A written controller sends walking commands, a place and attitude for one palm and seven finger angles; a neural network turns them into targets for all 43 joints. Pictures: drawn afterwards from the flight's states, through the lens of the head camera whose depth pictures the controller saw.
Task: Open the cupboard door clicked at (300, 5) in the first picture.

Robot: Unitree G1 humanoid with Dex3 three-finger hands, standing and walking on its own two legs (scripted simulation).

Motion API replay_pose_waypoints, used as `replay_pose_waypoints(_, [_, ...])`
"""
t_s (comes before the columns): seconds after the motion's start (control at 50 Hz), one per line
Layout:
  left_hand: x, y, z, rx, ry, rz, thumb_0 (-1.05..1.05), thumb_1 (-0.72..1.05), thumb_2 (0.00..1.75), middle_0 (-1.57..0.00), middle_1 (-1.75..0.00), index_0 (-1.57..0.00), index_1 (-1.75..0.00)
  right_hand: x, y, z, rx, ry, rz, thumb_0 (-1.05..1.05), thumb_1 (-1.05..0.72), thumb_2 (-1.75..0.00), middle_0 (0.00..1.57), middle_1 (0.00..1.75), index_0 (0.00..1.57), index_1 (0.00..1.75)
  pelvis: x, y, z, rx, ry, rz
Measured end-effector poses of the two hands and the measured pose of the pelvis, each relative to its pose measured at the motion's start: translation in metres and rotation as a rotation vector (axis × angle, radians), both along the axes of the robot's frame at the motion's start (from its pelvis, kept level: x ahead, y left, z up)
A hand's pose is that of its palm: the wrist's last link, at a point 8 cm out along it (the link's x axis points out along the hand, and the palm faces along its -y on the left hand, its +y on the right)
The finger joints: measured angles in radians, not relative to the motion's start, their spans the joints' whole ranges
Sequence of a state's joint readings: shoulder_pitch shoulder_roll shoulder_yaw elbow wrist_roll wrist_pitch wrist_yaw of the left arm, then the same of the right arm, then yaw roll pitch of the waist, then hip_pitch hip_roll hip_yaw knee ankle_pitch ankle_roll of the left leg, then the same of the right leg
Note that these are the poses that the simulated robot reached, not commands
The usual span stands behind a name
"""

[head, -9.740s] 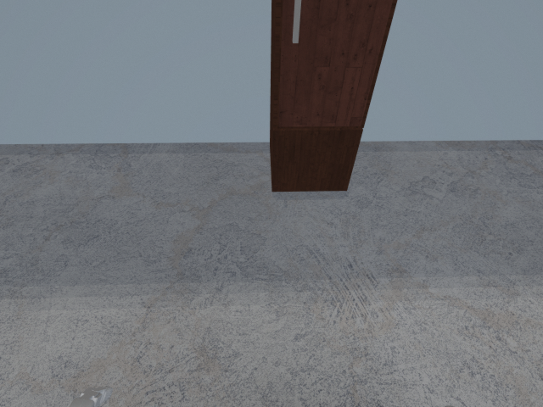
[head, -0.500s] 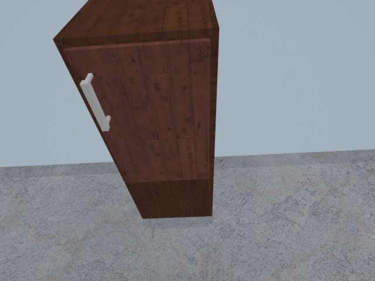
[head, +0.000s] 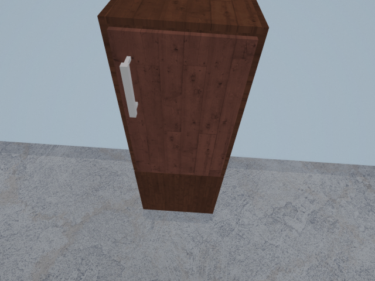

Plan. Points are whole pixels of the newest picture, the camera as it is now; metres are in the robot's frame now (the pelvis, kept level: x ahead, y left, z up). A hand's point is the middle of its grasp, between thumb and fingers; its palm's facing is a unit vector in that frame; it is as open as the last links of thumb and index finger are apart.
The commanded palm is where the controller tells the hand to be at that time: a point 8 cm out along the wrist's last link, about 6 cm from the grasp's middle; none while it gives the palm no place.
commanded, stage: come to a stop and stand still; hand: left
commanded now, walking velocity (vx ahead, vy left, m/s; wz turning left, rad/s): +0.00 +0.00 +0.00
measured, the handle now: (130, 88) +0.55 +0.22 +0.10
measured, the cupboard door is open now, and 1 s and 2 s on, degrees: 0 0 0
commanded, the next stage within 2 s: look again from close up in 0.32 s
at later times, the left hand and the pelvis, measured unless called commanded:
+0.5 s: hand out of the picture +0.01 +0.18 -0.18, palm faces +0.00 -0.98 -0.21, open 7.4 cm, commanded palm none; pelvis +0.00 +0.01 +0.00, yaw -1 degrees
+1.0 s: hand out of the picture +0.01 +0.16 -0.17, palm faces +0.01 -0.98 -0.21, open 7.4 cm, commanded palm +0.10 +0.21 -0.07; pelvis +0.00 -0.01 +0.00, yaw -1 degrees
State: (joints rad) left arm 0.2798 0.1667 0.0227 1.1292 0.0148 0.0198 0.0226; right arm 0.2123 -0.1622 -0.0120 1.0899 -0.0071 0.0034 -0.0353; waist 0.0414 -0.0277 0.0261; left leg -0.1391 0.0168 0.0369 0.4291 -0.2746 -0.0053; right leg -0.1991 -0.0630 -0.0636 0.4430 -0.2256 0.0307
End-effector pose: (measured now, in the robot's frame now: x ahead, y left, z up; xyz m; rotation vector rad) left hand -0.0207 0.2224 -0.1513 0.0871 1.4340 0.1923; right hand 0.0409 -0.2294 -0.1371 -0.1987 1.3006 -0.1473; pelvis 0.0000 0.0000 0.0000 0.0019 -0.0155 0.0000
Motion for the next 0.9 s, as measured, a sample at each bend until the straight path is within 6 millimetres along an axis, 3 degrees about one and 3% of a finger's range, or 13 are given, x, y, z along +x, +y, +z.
replay_pose_waypoints(0.2, [0.016, 0.004, 0.000, -0.018, -0.004, -0.048, 0.01, 0.91, 0.90, -0.20, -0.29, -0.20, -0.30, -0.029, 0.016, -0.001, 0.011, 0.057, -0.048, 0.01, -0.93, -0.90, 0.20, 0.30, 0.20, 0.30, 0.004, 0.012, 0.002, -0.002, -0.004, -0.010])
replay_pose_waypoints(0.44, [0.028, 0.010, 0.004, 0.019, -0.014, -0.069, 0.01, 0.91, 0.90, -0.20, -0.29, -0.20, -0.30, -0.066, 0.036, -0.009, 0.069, 0.151, -0.093, 0.01, -0.91, -0.90, 0.20, 0.30, 0.20, 0.30, 0.007, 0.012, 0.001, -0.003, -0.002, -0.011])
replay_pose_waypoints(0.66, [0.027, 0.013, 0.009, 0.058, -0.052, -0.084, 0.01, 0.91, 0.90, -0.20, -0.29, -0.20, -0.30, -0.048, 0.029, -0.024, 0.092, 0.062, -0.044, 0.02, -0.92, -0.90, 0.20, 0.30, 0.20, 0.30, 0.002, 0.011, -0.006, 0.005, -0.008, -0.008])
replay_pose_waypoints(0.9, [0.025, -0.006, 0.012, 0.047, -0.045, -0.083, 0.01, 0.91, 0.90, -0.20, -0.29, -0.20, -0.30, -0.039, 0.004, -0.020, 0.077, 0.048, -0.034, 0.01, -0.92, -0.90, 0.19, 0.29, 0.20, 0.30, 0.001, -0.007, -0.004, 0.015, -0.003, -0.015])
